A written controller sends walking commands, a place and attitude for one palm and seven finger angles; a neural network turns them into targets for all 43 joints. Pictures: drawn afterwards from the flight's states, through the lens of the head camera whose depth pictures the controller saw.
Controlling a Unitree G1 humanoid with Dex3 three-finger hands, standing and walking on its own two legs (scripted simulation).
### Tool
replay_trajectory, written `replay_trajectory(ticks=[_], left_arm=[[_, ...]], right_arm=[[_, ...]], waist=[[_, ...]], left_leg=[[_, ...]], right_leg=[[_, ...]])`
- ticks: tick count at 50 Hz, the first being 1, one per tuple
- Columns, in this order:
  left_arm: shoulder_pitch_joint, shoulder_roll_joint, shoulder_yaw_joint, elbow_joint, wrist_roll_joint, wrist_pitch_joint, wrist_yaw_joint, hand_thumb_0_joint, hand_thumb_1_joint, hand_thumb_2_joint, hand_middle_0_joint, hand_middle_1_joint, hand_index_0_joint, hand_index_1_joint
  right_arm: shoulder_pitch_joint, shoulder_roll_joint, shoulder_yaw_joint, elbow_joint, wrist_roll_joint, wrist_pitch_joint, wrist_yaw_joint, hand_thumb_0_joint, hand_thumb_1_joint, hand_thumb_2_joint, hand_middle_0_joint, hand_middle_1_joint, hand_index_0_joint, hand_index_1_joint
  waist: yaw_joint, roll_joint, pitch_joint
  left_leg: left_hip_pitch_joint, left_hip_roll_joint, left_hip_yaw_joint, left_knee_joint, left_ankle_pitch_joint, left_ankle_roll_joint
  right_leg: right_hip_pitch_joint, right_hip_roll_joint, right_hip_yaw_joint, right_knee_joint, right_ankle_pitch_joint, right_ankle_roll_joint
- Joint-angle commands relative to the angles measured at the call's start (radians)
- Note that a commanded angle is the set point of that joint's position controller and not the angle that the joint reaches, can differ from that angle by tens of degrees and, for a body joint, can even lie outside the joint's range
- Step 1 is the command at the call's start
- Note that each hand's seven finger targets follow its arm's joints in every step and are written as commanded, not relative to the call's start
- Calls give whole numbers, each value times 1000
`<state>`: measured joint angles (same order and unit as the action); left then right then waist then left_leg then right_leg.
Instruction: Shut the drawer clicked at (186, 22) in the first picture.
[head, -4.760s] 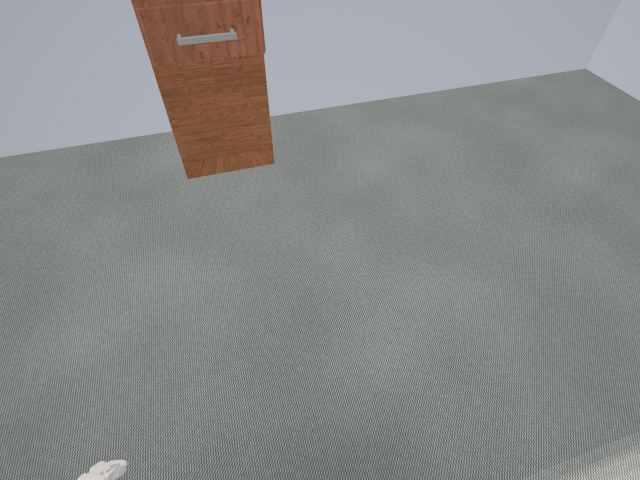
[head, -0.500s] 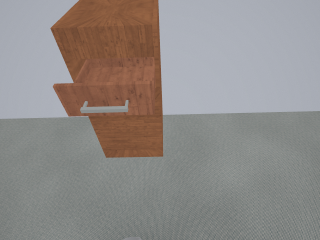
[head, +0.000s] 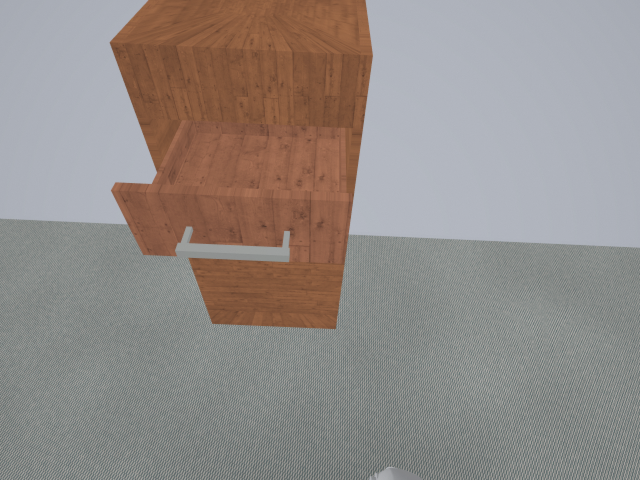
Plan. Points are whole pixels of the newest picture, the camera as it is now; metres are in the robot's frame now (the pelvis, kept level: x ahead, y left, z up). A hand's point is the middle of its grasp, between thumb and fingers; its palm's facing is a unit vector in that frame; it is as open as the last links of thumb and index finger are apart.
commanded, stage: take the last steps up to it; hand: left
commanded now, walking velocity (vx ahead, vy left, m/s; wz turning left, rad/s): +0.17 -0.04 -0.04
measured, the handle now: (235, 243) +0.48 +0.18 -0.04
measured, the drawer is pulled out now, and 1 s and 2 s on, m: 0.20 0.20 0.20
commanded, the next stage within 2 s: come to a stop and stand still in 0.06 s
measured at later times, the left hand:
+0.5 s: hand (212, 466) +0.17 +0.16 -0.17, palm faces +0.03 -0.97 -0.25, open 7.2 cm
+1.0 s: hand out of the picture +0.01 +0.21 -0.18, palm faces +0.01 -0.98 -0.22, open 7.4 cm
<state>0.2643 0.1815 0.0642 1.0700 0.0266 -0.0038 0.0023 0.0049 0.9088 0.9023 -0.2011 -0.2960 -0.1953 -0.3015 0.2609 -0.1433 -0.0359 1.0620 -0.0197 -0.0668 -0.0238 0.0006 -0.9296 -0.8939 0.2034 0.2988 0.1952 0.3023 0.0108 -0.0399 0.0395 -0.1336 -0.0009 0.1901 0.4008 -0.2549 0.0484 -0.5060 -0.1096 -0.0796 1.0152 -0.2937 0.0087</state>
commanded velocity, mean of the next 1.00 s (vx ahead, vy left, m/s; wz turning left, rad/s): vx -0.06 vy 0.03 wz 0.00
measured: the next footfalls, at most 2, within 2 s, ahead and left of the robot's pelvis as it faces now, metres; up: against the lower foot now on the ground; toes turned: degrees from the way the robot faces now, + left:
right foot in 0.20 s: +0.19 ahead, -0.12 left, +0.00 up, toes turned -8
left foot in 0.64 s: +0.10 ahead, +0.13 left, +0.00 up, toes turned +3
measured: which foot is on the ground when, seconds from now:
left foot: down 0.00-0.22, up 0.24-0.62, down 0.64-1.00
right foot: up 0.00-0.18, down 0.20-0.64, up 0.66-0.96, down 0.98-1.00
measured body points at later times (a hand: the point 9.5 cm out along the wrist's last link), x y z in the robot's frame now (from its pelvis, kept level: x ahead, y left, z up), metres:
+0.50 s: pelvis +0.08 -0.02 -0.01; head +0.11 -0.04 +0.44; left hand +0.17 +0.22 -0.15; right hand +0.11 -0.25 -0.17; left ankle +0.06 +0.12 -0.69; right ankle +0.15 -0.11 -0.74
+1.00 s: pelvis +0.03 +0.03 +0.00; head +0.04 +0.03 +0.45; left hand +0.01 +0.27 -0.16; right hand +0.06 -0.19 -0.16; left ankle +0.06 +0.12 -0.74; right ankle -0.02 -0.08 -0.74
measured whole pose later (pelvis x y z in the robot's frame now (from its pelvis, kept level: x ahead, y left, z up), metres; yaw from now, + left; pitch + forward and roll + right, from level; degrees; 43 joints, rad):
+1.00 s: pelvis +0.03 +0.03 +0.00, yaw -2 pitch -1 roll +2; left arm 0.30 0.16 0.02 1.14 0.01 0.03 0.04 0.00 0.91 0.90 -0.20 -0.30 -0.20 -0.30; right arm 0.20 -0.15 -0.03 1.09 0.00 0.00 -0.04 0.01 -0.93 -0.89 0.21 0.30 0.20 0.30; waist 0.01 -0.03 0.04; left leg -0.22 -0.04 0.11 0.42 -0.18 0.05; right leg -0.14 -0.05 -0.02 0.46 -0.31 0.01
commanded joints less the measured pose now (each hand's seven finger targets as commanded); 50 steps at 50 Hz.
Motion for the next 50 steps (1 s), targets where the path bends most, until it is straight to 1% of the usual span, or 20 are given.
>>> replay_trajectory(ticks=[1, 5, 8, 9, 10, 11, 12, 15, 17, 21, 27, 30, 31, 32, 33, 36, 39, 44, 47, 50], left_arm=[[-1, 5, -10, -58, -1, 0, -8, 0, 900, 900, -200, -300, -200, -300], [-77, 14, -9, -95, -3, -7, -5, 0, 900, 900, -200, -300, -200, -300], [10, 31, -3, -72, 0, -21, -3, 0, 900, 900, -200, -300, -200, -300], [95, 69, 3, -43, 2, -35, 3, 0, 900, 900, -200, -300, -200, -300], [155, 140, 14, -23, 5, -47, 17, 0, 900, 900, -200, -300, -200, -300], [184, 174, 9, -20, -15, -47, 20, 0, 900, 900, -200, -300, -200, -300], [124, 163, 1, -27, -18, -47, 29, 0, 900, 900, -200, -300, -200, -300], [-28, 134, -5, -73, -9, -21, 50, 0, 900, 900, -200, -300, -200, -300], [-53, 138, 2, -79, -5, -7, 51, 0, 900, 900, -200, -300, -200, -300], [-76, 154, 21, -110, 0, 10, 51, 0, 900, 900, -200, -300, -200, -300], [-85, 174, 30, -122, 10, 22, 46, 0, 900, 900, -200, -300, -200, -300], [-93, 163, 25, -117, -4, 34, 38, 0, 900, 900, -200, -300, -200, -300], [-81, 120, 14, -124, -12, 41, 34, 0, 900, 900, -200, -300, -200, -300], [-55, 65, 3, -134, -16, 48, 29, 0, 900, 900, -200, -300, -200, -300], [-83, 76, 2, -136, -9, 60, 31, 0, 900, 900, -200, -300, -200, -300], [6, 76, 7, -71, -1, 60, 22, 0, 900, 900, -200, -300, -200, -300], [34, 71, -9, -41, -5, 45, 26, 0, 900, 900, -200, -300, -200, -300], [10, 42, -36, -15, -12, 32, 33, 0, 900, 900, -200, -300, -200, -300], [100, 48, -43, 40, -14, 19, 41, 0, 900, 900, -200, -300, -200, -300], [97, 69, -52, 55, -15, 3, 46, 0, 900, 900, -200, -300, -200, -300]], right_arm=[[101, -119, -24, -8, -1, -9, -3, 0, -900, -900, 200, 300, 200, 300], [121, -131, -31, 12, -10, 4, -2, 0, -900, -900, 200, 300, 200, 300], [102, -127, -27, 22, -8, 13, -2, 0, -900, -900, 200, 300, 200, 300], [104, -103, -21, 29, 1, 11, -1, 0, -900, -900, 200, 300, 200, 300], [155, -53, -11, 24, 11, 9, 0, 0, -900, -900, 200, 300, 200, 300], [177, -58, -6, 24, 18, 25, -8, 0, -900, -900, 200, 300, 200, 300], [166, -55, -8, 25, 22, 46, -14, 0, -900, -900, 200, 300, 200, 300], [110, -40, -12, 34, 26, 80, -18, 0, -900, -900, 200, 300, 200, 300], [105, -40, -18, 30, 23, 103, -14, 0, -900, -900, 200, 300, 200, 300], [83, -61, -34, -9, 10, 125, -3, 0, -900, -900, 200, 300, 200, 300], [59, -65, -29, -52, 12, 104, 6, 0, -900, -900, 200, 300, 200, 300], [126, -77, -22, -33, 9, 89, 5, 0, -900, -900, 200, 300, 200, 300], [121, -117, -26, -41, 3, 82, 6, 0, -900, -900, 200, 300, 200, 300], [78, -187, -36, -76, -6, 80, 6, 0, -900, -900, 200, 300, 200, 300], [-7, -217, -38, -109, -8, 81, -2, 0, -900, -900, 200, 300, 200, 300], [-125, -165, -15, -115, -6, 74, -16, 0, -900, -900, 200, 300, 200, 300], [-72, -148, -10, -80, 5, 61, -19, 0, -900, -900, 200, 300, 200, 300], [33, -151, -16, -9, 7, 56, -22, 0, -900, -900, 200, 300, 200, 300], [14, -138, -12, 9, 19, 53, -18, 0, -900, -900, 200, 300, 200, 300], [16, -92, 1, 18, 23, 52, -8, 0, -900, -900, 200, 300, 200, 300]], waist=[[-8, 122, 70], [-26, 114, 78], [23, 70, 44], [60, 4, -13], [55, -177, -106], [44, -184, -163], [21, -193, -178], [-4, -32, -94], [-9, -21, -78], [-5, -80, -74], [0, -141, -120], [-37, -99, -93], [-31, 60, -50], [-20, 285, 2], [-23, 345, 50], [43, 191, 49], [21, 156, -15], [-28, 156, -55], [3, 109, -69], [-21, 36, -30]], left_leg=[[-11, 286, -175, -211, 301, 138], [14, 302, -171, -143, 357, 124], [-29, 250, -132, 15, 348, 73], [-77, 191, -88, 161, 326, 28], [-239, 82, -33, 357, 62, -28], [-200, 23, -78, 522, -341, -58], [-172, 44, -156, 575, -370, -62], [-185, 60, -200, 596, -300, -71], [-182, 47, -186, 581, -269, -82], [-229, 35, -184, 635, -212, -96], [-161, 31, -148, 350, -186, -84], [25, 28, -122, 49, 0, -70], [20, 109, -233, -66, -59, -43], [-123, 299, -460, -215, -146, 22], [-286, 352, -541, -295, -176, 81], [-251, 236, -353, -236, -81, 78], [-53, 218, -300, -187, 131, 94], [104, 247, -346, -135, 399, 120], [63, 192, -302, -72, 369, 64], [16, 102, -233, -61, 230, -19]], right_leg=[[-20, -26, 21, -162, 48, 7], [55, 7, -7, -309, 34, -11], [261, 62, -57, -473, 124, -26], [410, 19, 6, -535, 291, -35], [594, -180, 246, -549, 648, -103], [561, -308, 336, -623, 966, -209], [499, -301, 310, -623, 1084, -230], [356, -262, 200, -618, 934, -230], [313, -240, 159, -640, 823, -210], [268, -233, 152, -682, 620, -207], [302, -191, 174, -694, 314, -191], [165, -134, 145, -647, 51, -106], [81, -58, 100, -563, -92, -59], [58, 47, 7, -397, -172, -4], [98, 72, 54, -247, -203, 7], [110, 84, 116, -32, -95, 3], [80, 65, 95, -102, -105, 23], [176, 50, 63, -399, -153, 27], [319, 40, 64, -670, 69, 18], [325, -46, 145, -691, 221, -31]])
